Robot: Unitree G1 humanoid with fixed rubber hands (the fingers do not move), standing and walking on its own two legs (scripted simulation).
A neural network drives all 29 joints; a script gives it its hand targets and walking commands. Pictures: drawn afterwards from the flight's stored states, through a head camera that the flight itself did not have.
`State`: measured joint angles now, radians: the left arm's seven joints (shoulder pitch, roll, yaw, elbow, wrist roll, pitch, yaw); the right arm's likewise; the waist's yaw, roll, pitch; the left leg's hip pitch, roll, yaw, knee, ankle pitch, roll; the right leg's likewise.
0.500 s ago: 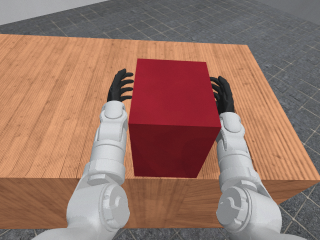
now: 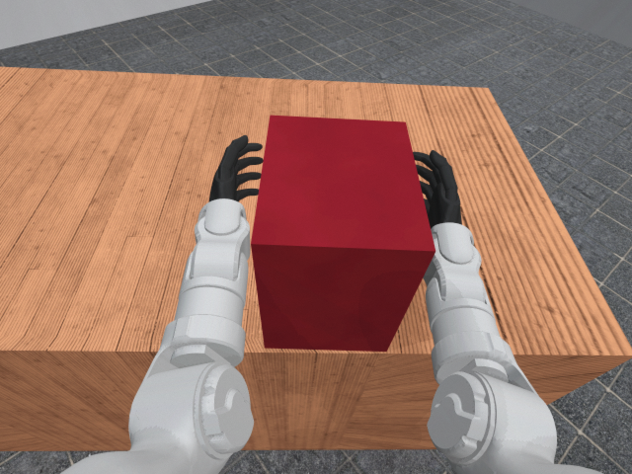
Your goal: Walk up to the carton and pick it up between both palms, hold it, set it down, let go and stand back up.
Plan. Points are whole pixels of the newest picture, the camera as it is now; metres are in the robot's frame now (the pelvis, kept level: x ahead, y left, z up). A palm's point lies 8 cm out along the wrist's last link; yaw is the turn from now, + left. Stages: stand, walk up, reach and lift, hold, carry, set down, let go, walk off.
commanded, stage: reach and lift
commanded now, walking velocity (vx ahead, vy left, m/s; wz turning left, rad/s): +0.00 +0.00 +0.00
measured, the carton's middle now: (331, 240) +0.41 -0.05 +0.05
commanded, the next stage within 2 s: none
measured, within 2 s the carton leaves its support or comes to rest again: leaves its support in 0.48 s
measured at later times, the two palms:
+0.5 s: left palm (207, 219) +0.39 +0.11 +0.12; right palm (431, 224) +0.38 -0.16 +0.12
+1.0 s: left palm (201, 203) +0.38 +0.11 +0.16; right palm (445, 211) +0.36 -0.16 +0.16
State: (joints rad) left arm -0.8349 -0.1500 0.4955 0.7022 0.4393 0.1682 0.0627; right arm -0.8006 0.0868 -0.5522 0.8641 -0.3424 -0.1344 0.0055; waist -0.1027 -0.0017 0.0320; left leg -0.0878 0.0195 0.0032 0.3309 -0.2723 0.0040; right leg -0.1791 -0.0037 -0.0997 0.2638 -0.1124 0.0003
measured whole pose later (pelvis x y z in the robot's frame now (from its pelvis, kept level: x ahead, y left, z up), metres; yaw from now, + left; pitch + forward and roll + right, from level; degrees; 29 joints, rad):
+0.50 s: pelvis -0.02 +0.00 +0.00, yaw +1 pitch -1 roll -1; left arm -0.78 -0.10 0.40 0.69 0.36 0.22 0.09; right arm -0.79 0.05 -0.39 0.92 -0.19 -0.13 -0.07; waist -0.10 -0.03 0.04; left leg -0.07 0.01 -0.01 0.33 -0.24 0.01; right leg -0.14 -0.02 -0.12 0.25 -0.08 0.00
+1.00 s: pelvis -0.04 -0.01 +0.00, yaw +3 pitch -3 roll +0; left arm -0.90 -0.04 0.37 0.77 0.31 0.33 0.11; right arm -0.88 0.03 -0.36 0.95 -0.13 0.02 -0.12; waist -0.10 -0.03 0.02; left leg -0.06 0.01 -0.03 0.31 -0.20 -0.01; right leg -0.13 -0.02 -0.14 0.24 -0.06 -0.02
